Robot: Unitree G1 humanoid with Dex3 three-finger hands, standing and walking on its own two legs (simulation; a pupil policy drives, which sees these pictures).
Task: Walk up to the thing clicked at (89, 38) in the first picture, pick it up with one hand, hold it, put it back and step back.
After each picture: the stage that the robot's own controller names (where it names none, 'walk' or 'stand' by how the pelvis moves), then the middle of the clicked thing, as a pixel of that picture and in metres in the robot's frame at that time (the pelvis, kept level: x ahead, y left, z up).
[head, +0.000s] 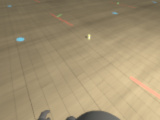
stand; (88, 36) +2.11 -0.01 -0.72
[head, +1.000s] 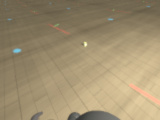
walk; (85, 44) +1.98 +0.21 -0.71
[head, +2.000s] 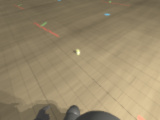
walk; (77, 52) +1.39 +0.29 -0.72
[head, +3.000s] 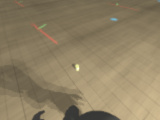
walk; (77, 67) +0.93 +0.24 -0.71
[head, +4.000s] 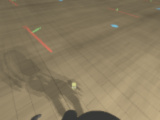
walk; (74, 85) +0.58 +0.18 -0.70
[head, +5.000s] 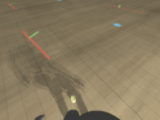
stand; (73, 99) +0.37 +0.19 -0.70
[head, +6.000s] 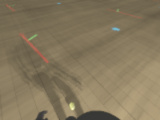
stand; (72, 106) +0.31 +0.18 -0.72
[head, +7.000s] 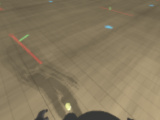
stand; (68, 106) +0.28 +0.22 -0.72
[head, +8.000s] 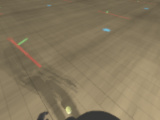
stand; (68, 110) +0.27 +0.21 -0.72
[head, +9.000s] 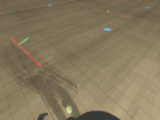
stand; (69, 109) +0.27 +0.20 -0.73
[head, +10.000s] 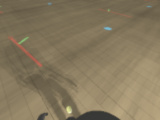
stand; (69, 109) +0.26 +0.20 -0.73
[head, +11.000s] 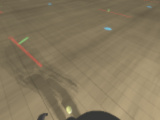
stand; (69, 110) +0.26 +0.20 -0.73
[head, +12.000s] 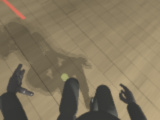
go down; (65, 77) +0.32 +0.23 -0.43
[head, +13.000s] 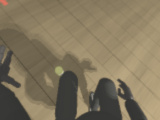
go down; (59, 71) +0.34 +0.26 -0.32
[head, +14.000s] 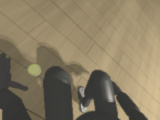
close in; (35, 70) +0.30 +0.30 -0.23
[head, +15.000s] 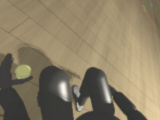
close; (23, 72) +0.30 +0.30 -0.20
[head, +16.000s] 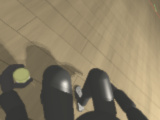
lift; (22, 77) +0.26 +0.32 -0.20
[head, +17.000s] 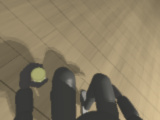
lift; (39, 76) +0.25 +0.30 -0.12
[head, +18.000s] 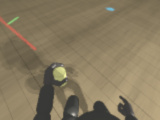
lift; (60, 77) +0.30 +0.19 +0.04
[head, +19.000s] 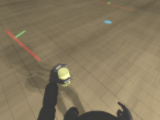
hold; (64, 77) +0.31 +0.17 +0.03
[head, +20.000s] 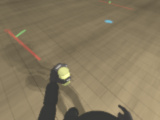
hold; (64, 76) +0.32 +0.17 +0.02
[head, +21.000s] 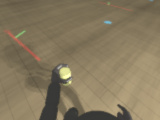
hold; (65, 76) +0.32 +0.16 +0.02
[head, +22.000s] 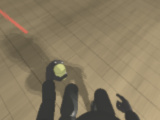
crouch; (60, 72) +0.33 +0.21 -0.05
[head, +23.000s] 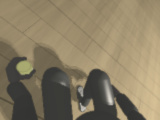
lower; (26, 70) +0.31 +0.32 -0.19
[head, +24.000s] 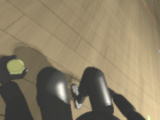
lower; (17, 69) +0.32 +0.32 -0.21
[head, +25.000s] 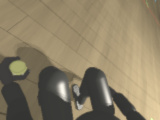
lower; (19, 70) +0.31 +0.32 -0.21
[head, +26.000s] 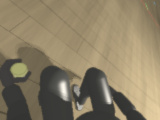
lower; (20, 72) +0.30 +0.32 -0.21
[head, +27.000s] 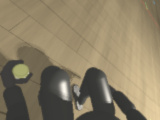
loosen; (21, 73) +0.29 +0.31 -0.21
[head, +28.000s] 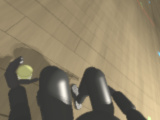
open; (25, 74) +0.30 +0.29 -0.21
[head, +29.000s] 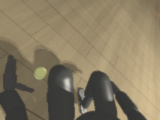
rise; (40, 73) +0.29 +0.27 -0.22
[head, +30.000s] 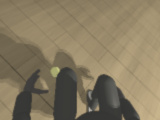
stand; (55, 72) +0.31 +0.26 -0.27
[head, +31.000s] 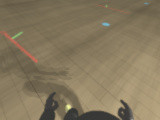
stand; (68, 108) +0.26 +0.18 -0.65
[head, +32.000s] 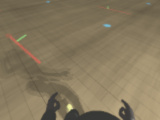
stand; (69, 108) +0.28 +0.19 -0.66
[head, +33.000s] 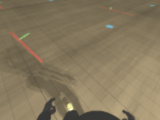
stand; (70, 107) +0.28 +0.19 -0.69
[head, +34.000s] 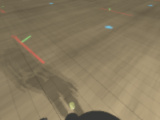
walk; (72, 105) +0.31 +0.18 -0.72
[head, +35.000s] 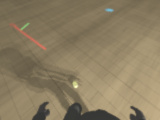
walk; (75, 84) +0.48 +0.18 -0.69
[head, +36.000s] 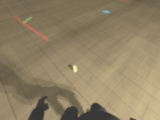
walk; (74, 68) +0.79 +0.18 -0.69
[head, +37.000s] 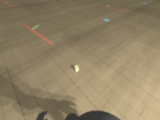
stand; (76, 68) +0.92 +0.21 -0.71
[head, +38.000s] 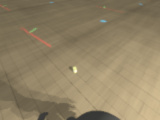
stand; (74, 69) +0.93 +0.23 -0.73
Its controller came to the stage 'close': yes
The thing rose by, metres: 0.72
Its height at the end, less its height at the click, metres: +0.00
